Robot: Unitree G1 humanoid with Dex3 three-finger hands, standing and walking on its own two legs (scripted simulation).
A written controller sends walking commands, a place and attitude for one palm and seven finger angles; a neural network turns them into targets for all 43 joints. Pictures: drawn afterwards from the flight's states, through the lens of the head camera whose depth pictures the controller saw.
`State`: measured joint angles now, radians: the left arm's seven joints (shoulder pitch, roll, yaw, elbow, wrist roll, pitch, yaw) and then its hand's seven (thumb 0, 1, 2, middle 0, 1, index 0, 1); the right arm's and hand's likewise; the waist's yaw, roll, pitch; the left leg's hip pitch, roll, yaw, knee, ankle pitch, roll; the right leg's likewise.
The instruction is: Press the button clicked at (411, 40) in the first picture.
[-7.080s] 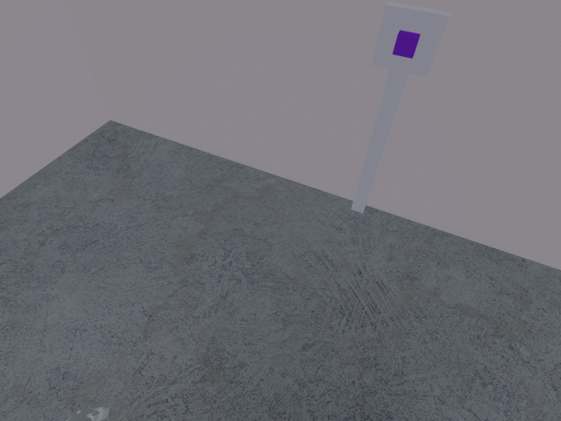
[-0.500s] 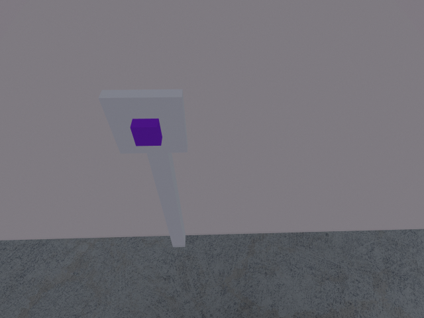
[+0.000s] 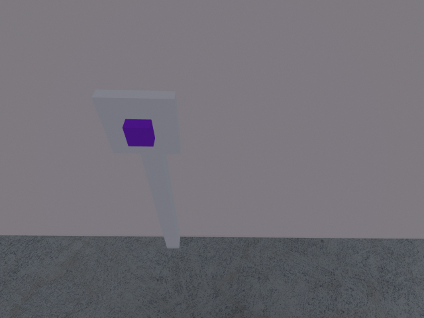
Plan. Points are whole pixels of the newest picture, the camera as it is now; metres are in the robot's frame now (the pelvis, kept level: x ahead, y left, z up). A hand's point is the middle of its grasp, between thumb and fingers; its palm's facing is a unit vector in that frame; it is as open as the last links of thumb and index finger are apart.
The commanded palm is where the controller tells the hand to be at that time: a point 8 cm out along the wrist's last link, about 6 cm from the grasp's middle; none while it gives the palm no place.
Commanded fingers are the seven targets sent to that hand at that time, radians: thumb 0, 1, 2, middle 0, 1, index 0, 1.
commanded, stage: come to a stop and stand still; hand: left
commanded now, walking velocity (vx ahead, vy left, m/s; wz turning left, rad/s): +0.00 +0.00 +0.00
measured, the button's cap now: (139, 132) +0.50 +0.21 +0.05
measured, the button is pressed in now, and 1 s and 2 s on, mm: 0 0 0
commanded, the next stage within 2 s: look again from close up in 0.12 s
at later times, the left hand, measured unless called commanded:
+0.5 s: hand out of the picture -0.01 +0.18 -0.18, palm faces +0.03 -0.98 -0.18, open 7.4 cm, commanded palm none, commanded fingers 0.00 0.90 0.90 -0.20 -0.30 -0.20 -0.30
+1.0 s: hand out of the picture +0.10 +0.21 -0.09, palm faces +0.25 -0.94 -0.22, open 7.1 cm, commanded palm +0.09 +0.23 -0.06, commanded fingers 0.00 0.90 0.90 -0.42 -0.54 -0.42 -0.54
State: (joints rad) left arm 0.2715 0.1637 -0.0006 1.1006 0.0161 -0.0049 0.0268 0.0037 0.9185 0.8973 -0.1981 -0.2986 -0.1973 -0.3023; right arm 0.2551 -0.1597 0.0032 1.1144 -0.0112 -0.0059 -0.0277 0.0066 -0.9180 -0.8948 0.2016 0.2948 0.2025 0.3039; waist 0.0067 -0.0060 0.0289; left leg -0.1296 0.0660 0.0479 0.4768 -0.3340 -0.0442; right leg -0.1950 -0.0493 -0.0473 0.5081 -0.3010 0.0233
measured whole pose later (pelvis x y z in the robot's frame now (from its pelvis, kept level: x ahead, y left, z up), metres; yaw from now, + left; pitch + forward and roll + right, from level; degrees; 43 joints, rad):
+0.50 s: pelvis -0.01 +0.00 +0.00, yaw +0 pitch -1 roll +0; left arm 0.28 0.16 0.00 1.10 0.01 0.00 0.03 0.00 0.91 0.90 -0.20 -0.30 -0.20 -0.30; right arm 0.29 -0.13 0.01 1.13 -0.01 -0.01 -0.03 0.01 -0.92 -0.89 0.20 0.29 0.20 0.30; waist 0.01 -0.02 0.03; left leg -0.13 0.06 0.04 0.46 -0.31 -0.04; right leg -0.19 -0.05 -0.05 0.48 -0.28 0.03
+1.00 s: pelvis -0.02 +0.01 +0.00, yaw +2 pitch +1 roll +0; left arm 0.49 0.18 0.02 0.28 -0.12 0.00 0.13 0.04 0.96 0.90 -0.24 -0.34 -0.23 -0.34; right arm 0.35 -0.20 -0.01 0.92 0.04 -0.22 -0.07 0.02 -0.93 -0.89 0.21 0.30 0.21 0.30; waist -0.01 0.01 0.00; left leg -0.23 0.04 0.03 0.56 -0.34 -0.03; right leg -0.28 -0.08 -0.06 0.57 -0.30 0.04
